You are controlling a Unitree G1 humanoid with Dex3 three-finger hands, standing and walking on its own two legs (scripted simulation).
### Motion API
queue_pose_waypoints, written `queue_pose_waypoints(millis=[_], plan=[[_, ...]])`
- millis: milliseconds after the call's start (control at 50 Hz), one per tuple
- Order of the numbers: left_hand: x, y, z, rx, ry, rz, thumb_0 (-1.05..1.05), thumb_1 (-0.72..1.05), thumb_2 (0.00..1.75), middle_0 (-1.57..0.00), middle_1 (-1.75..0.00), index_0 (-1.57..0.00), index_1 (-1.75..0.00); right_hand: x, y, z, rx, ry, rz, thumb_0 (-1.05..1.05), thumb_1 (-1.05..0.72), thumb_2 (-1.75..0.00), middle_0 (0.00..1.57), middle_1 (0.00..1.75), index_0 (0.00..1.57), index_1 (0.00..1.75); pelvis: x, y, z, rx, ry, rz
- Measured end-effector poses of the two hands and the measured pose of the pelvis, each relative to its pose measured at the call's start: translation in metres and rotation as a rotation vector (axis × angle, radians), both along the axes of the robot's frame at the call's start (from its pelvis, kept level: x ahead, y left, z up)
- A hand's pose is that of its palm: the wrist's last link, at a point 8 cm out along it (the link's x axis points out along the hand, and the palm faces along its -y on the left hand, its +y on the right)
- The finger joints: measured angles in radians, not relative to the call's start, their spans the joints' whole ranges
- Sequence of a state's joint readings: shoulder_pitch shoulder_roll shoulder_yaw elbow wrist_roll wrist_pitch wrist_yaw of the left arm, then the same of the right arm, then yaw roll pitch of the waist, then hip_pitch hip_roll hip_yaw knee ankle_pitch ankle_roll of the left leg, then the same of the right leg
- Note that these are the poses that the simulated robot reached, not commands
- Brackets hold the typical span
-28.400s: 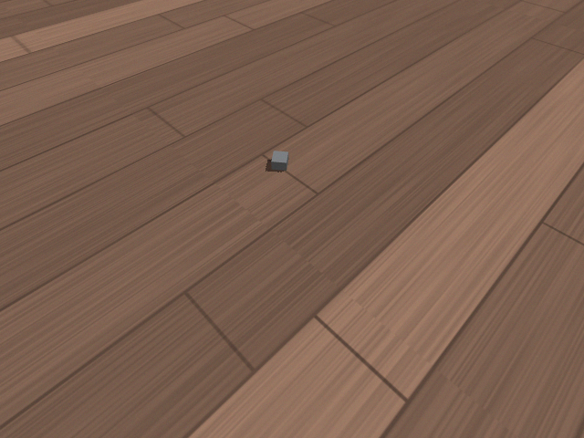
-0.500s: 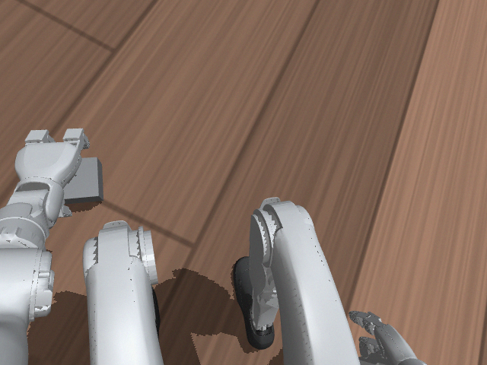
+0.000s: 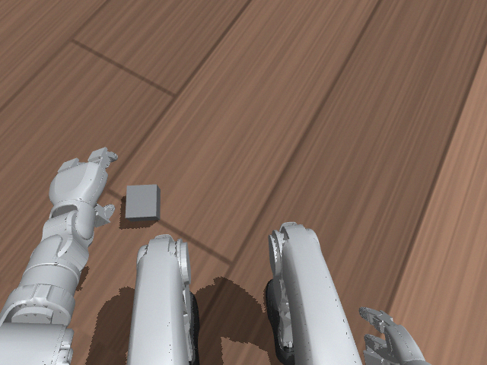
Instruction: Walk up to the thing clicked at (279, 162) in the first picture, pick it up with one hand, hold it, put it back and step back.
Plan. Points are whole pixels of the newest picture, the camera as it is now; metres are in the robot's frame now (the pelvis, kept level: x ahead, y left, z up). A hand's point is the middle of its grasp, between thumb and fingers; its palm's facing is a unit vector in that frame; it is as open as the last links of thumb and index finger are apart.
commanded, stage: home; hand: left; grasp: from above
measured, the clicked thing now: (143, 203) +0.45 +0.23 -0.39
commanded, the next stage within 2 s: none
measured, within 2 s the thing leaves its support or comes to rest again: neither
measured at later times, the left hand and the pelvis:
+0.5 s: hand (41, 285) +0.25 +0.20 +0.09, palm faces -0.09 -0.89 -0.46, open 7.4 cm; pelvis +0.02 +0.00 +0.18, yaw +3 degrees
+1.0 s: hand out of the picture +0.22 +0.20 +0.25, palm faces +0.15 -0.97 -0.21, open 7.4 cm; pelvis +0.08 +0.00 +0.29, yaw +5 degrees
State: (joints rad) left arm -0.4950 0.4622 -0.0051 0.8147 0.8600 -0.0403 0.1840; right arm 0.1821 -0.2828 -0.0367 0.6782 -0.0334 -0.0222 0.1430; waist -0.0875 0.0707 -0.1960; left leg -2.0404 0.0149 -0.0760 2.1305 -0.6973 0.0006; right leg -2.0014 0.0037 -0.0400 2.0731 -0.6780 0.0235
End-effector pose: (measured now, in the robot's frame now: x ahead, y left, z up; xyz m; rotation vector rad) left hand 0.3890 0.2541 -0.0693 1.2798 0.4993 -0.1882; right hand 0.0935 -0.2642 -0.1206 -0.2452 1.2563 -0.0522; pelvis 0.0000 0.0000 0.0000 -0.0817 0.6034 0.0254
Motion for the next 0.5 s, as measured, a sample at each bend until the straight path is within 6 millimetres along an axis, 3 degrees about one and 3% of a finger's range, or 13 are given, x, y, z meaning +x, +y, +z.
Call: queue_pose_waypoints(millis=[140, 280, 380, 500], plan=[[-0.065, 0.003, 0.052, -0.187, -0.009, 0.138, 0.0, 0.6, 0.92, -0.23, -0.42, -0.22, -0.43, 0.058, -0.003, 0.065, -0.06, -0.172, 0.04, 0.01, -0.91, -0.9, 0.2, 0.3, 0.2, 0.3, -0.003, -0.003, 0.049, 0.01, -0.045, 0.017], [-0.111, 0.008, 0.109, -0.341, -0.01, 0.313, 0.01, 0.81, 0.91, -0.22, -0.33, -0.22, -0.34, 0.11, 0.014, 0.132, -0.065, -0.378, 0.068, 0.01, -0.91, -0.9, 0.2, 0.3, 0.2, 0.3, -0.002, -0.002, 0.097, 0.016, -0.107, 0.032], [-0.135, 0.002, 0.151, -0.477, 0.023, 0.425, 0.01, 0.86, 0.9, -0.22, -0.31, -0.22, -0.31, 0.13, 0.031, 0.179, -0.035, -0.481, 0.065, 0.01, -0.91, -0.9, 0.2, 0.3, 0.2, 0.3, 0.006, -0.002, 0.135, 0.024, -0.154, 0.039], [-0.153, -0.008, 0.201, -0.638, 0.045, 0.556, 0.01, 0.89, 0.9, -0.21, -0.3, -0.21, -0.3, 0.134, 0.044, 0.228, -0.012, -0.533, 0.04, 0.01, -0.91, -0.9, 0.21, 0.3, 0.2, 0.3, 0.021, -0.002, 0.18, 0.034, -0.206, 0.045]])
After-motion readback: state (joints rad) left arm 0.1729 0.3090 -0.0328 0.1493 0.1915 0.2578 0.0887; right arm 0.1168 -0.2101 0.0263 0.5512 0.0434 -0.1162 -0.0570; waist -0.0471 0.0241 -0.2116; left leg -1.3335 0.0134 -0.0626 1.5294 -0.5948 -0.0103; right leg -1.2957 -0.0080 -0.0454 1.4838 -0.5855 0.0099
